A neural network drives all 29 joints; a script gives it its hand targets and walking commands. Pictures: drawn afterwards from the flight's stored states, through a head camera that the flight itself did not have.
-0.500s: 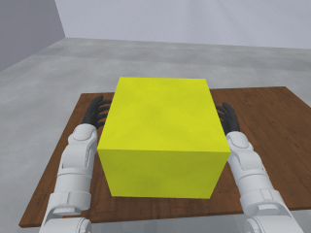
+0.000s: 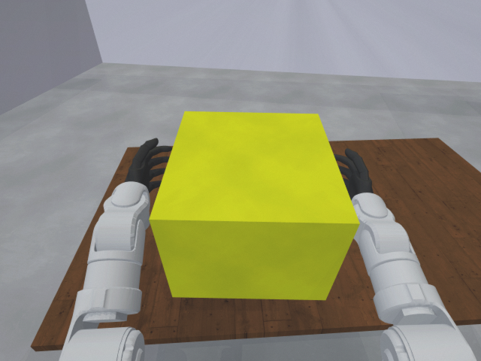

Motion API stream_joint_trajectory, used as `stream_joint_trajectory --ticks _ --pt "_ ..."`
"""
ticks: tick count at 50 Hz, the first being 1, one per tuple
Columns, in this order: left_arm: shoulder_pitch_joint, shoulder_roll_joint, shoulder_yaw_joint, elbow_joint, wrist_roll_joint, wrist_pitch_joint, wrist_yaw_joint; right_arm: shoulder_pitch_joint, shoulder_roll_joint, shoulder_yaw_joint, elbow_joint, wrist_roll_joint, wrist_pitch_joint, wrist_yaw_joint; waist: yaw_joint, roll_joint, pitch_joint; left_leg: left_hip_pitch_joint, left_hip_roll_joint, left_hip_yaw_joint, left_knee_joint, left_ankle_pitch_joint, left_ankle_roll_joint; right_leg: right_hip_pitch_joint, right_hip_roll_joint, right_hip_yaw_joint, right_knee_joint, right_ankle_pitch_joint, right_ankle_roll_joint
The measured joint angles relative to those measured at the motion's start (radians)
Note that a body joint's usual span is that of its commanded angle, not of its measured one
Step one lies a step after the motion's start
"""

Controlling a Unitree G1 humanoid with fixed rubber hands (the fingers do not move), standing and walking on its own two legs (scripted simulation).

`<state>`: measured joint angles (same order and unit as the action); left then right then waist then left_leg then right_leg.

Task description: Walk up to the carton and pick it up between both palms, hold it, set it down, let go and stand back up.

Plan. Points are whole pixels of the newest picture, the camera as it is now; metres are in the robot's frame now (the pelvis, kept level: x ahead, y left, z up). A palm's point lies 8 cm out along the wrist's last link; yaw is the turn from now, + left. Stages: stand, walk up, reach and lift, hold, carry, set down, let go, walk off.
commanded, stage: reach and lift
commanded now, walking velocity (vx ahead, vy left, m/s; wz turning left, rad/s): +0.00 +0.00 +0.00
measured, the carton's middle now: (250, 199) +0.41 +0.00 +0.11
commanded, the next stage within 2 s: hold in 0.32 s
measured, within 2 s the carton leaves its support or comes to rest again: neither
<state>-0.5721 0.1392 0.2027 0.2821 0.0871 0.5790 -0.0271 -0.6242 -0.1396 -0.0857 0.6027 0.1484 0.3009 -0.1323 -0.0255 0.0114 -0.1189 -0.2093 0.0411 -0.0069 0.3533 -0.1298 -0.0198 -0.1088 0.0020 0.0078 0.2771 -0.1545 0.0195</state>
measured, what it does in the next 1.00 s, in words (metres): stands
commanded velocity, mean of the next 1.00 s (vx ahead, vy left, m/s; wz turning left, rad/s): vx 0.00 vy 0.00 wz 0.00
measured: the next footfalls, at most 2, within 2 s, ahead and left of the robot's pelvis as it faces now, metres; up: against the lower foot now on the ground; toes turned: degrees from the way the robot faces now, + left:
none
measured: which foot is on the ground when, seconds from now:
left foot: down 0.00-1.00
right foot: down 0.00-1.00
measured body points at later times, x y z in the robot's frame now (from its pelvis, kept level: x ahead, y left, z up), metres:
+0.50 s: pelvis -0.01 +0.00 +0.00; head -0.06 +0.01 +0.45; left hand +0.36 +0.19 +0.20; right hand +0.38 -0.18 +0.17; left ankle +0.04 +0.13 -0.75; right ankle +0.00 -0.13 -0.75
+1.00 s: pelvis -0.01 +0.00 +0.00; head -0.06 +0.01 +0.45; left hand +0.36 +0.19 +0.20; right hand +0.38 -0.17 +0.18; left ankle +0.04 +0.13 -0.75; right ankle +0.00 -0.13 -0.75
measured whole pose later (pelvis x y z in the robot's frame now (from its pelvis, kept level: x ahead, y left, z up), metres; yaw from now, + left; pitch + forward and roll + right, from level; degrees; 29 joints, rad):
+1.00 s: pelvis -0.01 +0.00 +0.00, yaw +0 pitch -2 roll -1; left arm -0.58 0.14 0.21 0.20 0.10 0.68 -0.03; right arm -0.64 -0.15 -0.08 0.54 0.17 0.39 -0.13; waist -0.03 0.01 -0.12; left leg -0.20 0.04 -0.01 0.35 -0.12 -0.02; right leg -0.10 0.00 0.01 0.27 -0.14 0.02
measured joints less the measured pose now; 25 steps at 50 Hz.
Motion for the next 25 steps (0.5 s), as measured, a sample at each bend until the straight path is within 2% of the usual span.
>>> stream_joint_trajectory --ticks 25 --pt "0.009 0.000 0.003 -0.081 0.003 0.088 0.001 -0.004 -0.005 0.001 -0.059 0.025 0.080 -0.002 0.000 -0.002 0.000 0.006 0.000 0.000 0.000 0.006 0.001 0.008 0.000 0.000 -0.004 0.008 0.000"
